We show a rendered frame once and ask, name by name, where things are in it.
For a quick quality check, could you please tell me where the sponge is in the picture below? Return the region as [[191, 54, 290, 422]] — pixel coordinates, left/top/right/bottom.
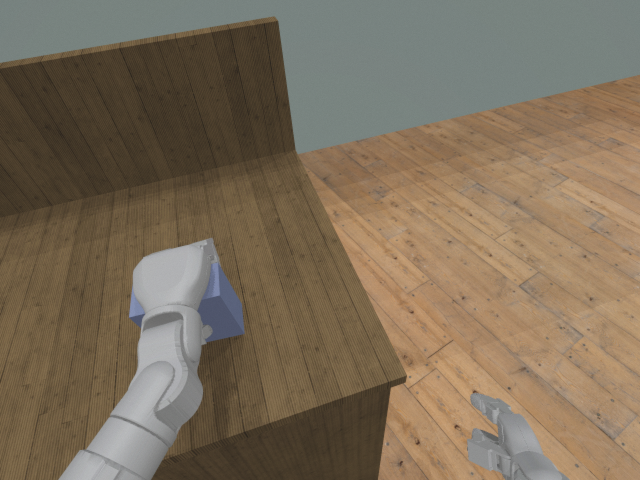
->
[[129, 263, 245, 342]]

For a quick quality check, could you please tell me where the left robot forearm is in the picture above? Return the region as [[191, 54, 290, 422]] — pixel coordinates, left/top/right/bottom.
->
[[58, 304, 203, 480]]

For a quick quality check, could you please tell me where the right robot forearm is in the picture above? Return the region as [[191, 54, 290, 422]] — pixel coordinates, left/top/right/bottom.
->
[[510, 451, 570, 480]]

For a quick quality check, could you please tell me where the left robot hand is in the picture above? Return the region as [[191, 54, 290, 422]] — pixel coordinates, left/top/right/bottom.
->
[[133, 238, 221, 346]]

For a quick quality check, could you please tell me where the table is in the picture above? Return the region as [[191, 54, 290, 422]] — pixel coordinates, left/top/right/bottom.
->
[[0, 16, 407, 480]]

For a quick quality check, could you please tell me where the right robot hand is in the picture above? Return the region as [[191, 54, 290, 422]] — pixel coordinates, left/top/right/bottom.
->
[[467, 393, 544, 480]]

